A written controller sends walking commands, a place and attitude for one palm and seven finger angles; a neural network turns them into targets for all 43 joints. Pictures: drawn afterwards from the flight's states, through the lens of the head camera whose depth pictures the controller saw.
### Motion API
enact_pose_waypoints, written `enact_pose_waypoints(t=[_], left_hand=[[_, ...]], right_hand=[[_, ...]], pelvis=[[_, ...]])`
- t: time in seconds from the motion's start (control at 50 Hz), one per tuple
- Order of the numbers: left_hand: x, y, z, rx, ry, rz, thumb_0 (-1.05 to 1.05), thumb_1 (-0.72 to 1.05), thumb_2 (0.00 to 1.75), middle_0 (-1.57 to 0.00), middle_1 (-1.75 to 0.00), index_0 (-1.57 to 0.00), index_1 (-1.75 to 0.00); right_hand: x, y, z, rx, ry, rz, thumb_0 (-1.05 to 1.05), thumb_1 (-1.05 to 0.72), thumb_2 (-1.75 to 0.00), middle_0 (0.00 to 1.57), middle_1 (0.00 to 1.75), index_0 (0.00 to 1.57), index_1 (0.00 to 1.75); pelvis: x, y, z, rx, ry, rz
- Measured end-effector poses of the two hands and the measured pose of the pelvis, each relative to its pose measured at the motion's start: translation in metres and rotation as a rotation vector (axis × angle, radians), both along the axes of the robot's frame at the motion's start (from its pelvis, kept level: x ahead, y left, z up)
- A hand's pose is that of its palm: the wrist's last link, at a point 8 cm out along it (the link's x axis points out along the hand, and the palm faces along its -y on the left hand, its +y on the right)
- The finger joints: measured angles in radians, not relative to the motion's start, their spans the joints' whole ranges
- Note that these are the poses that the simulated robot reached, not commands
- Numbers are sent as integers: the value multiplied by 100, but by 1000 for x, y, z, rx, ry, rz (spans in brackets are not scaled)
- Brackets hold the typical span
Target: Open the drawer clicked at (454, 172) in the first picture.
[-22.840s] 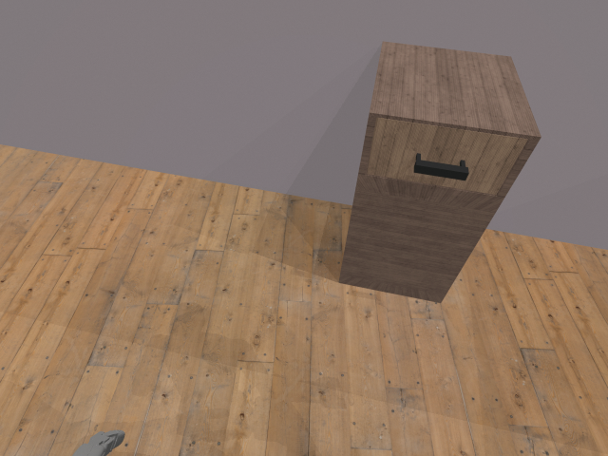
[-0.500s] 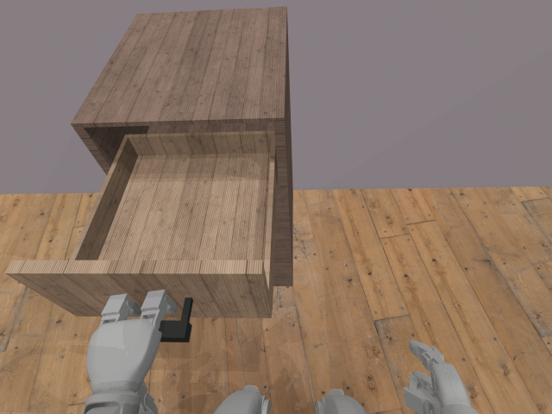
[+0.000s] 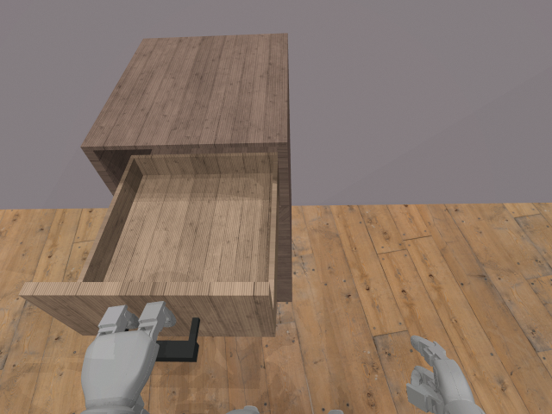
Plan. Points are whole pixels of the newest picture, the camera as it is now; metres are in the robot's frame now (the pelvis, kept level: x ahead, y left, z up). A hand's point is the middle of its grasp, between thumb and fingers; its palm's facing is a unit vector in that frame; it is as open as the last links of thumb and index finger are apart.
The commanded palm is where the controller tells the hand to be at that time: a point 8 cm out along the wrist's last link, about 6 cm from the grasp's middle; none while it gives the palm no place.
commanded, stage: lift the hand off the handle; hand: left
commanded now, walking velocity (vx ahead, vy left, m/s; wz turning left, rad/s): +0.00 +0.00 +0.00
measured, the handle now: (157, 337) +0.24 +0.21 -0.05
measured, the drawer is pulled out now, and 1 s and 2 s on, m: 0.30 0.30 0.30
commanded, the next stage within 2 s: draw the hand back to the body in 1.66 s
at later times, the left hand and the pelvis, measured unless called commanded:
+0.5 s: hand (133, 360) +0.19 +0.21 +0.01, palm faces +0.00 -0.16 -0.99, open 13.6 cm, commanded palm +0.17 +0.21 +0.07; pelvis +0.01 +0.01 +0.02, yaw +0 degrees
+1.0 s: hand (128, 350) +0.19 +0.21 +0.04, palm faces -0.01 -0.16 -0.99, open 13.3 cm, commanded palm +0.18 +0.21 +0.11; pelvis +0.01 +0.00 +0.03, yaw +0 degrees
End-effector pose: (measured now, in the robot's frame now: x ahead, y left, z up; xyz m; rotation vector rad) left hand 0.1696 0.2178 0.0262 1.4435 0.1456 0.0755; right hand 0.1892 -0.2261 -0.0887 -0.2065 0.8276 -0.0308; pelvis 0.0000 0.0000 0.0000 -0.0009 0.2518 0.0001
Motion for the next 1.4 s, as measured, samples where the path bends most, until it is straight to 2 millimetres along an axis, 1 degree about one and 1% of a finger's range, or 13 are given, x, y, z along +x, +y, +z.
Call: enact_pose_waypoints(t=[0.24,0.42,0.54,0.78,0.94,1.08,1.2,1.34,1.4], left_hand=[[-2,3,21,-17,-25,15,0,-48,30,-32,-120,-36,-121],[-1,3,31,-20,-21,15,0,-48,30,-32,-120,-36,-122],[-2,-2,44,-32,-50,-2,0,-48,30,-32,-120,-36,-122],[2,-3,53,-25,-22,5,0,-49,30,-32,-120,-39,-123],[4,-3,62,-33,-11,-1,0,-48,30,-34,-121,-42,-124],[6,-5,79,-37,-54,-8,0,-48,30,-37,-122,-38,-122],[12,-5,97,-30,-112,-1,0,-49,30,-35,-121,-34,-121],[10,-7,101,-46,-60,8,0,-49,30,-32,-120,-32,-120],[8,-10,106,-45,-60,-9,0,-49,30,-32,-120,-32,-120]], right_hand=[[6,12,11,32,-18,18,1,-91,-89,20,29,20,30],[7,15,18,40,-25,24,1,-91,-89,20,29,20,30],[8,17,22,48,-32,26,1,-91,-89,20,29,20,30],[13,22,26,70,-41,37,1,-91,-89,20,29,20,30],[16,20,31,65,-47,42,1,-91,-89,20,29,20,30],[20,16,35,64,-53,40,1,-91,-89,20,29,20,30],[24,14,40,79,-62,35,1,-91,-89,20,29,20,30],[29,14,48,91,-83,37,1,-91,-90,20,29,20,30],[32,15,51,88,-90,46,1,-91,-90,20,29,20,30]], pelvis=[[4,4,9,-1,-31,-4],[4,7,14,-3,-53,-3],[6,8,18,-2,-65,-7],[6,6,24,2,-93,-5],[8,3,28,2,-105,-7],[11,2,31,4,-113,-10],[14,0,35,6,-120,-16],[17,-2,40,6,-139,-21],[17,-2,41,5,-146,-22]])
